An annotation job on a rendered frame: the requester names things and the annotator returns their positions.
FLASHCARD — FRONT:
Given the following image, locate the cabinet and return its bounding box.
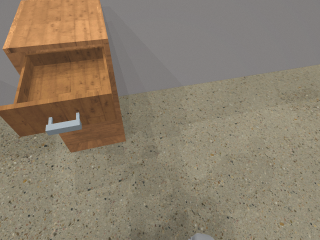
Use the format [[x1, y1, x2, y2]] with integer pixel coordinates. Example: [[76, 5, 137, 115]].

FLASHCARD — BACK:
[[2, 0, 126, 153]]

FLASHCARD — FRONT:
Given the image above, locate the handle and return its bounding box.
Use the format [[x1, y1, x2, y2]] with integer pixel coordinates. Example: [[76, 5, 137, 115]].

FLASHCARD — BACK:
[[45, 112, 82, 136]]

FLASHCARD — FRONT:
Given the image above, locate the drawer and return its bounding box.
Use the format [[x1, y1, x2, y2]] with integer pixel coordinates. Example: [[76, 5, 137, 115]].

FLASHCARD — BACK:
[[0, 46, 117, 137]]

